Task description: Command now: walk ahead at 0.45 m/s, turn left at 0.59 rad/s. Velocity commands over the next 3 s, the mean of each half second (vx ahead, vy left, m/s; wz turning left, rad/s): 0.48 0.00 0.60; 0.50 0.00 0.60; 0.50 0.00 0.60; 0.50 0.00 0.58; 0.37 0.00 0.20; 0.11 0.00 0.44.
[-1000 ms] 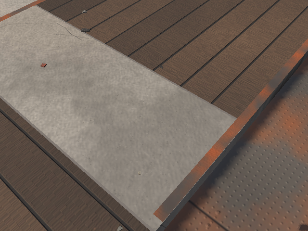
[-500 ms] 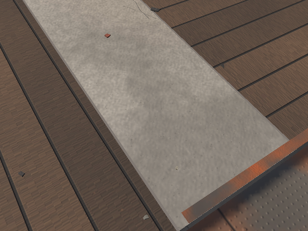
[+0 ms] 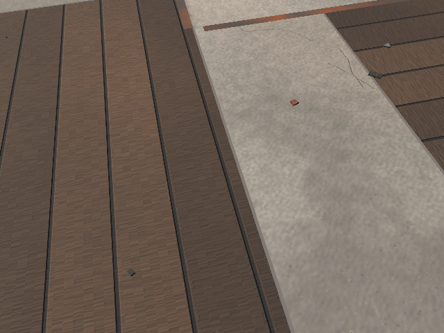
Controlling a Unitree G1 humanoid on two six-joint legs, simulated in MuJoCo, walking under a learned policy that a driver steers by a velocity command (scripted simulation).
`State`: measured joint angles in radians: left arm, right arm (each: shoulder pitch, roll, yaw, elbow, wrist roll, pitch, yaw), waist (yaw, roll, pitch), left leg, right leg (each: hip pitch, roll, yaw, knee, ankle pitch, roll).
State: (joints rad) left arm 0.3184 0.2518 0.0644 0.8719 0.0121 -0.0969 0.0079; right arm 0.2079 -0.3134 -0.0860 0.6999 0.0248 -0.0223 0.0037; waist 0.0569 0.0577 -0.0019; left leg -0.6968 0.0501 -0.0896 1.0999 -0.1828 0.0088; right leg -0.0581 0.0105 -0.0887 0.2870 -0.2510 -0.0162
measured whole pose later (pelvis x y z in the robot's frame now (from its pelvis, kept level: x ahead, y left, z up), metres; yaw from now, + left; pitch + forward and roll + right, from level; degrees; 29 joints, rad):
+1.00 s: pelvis +0.55 +0.15 +0.00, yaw +35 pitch +1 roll -2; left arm 0.32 0.27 0.07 0.76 0.01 -0.10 -0.01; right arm 0.21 -0.32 -0.07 0.66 0.02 -0.01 0.00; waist 0.05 0.05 0.04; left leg -0.65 0.08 -0.07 1.09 -0.24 0.00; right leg -0.14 0.02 -0.13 0.33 -0.20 -0.04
